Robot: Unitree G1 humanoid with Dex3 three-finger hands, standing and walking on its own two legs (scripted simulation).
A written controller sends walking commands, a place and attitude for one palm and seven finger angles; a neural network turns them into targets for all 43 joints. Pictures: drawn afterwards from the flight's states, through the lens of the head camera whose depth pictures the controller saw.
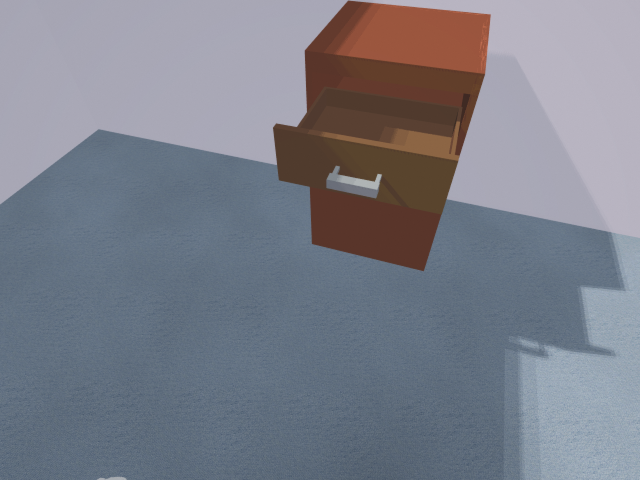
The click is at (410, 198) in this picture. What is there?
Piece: drawer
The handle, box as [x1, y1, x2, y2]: [326, 166, 381, 197]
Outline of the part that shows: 326,179 326,187 375,197 378,191 378,185 381,174 377,175 374,182 338,175 337,172 339,166 336,166 333,172 329,173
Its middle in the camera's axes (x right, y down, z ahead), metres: +0.08 -0.14 +0.91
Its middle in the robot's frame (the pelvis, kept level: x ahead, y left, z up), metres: +0.77 -0.03 -0.10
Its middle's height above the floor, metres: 0.67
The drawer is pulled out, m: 0.30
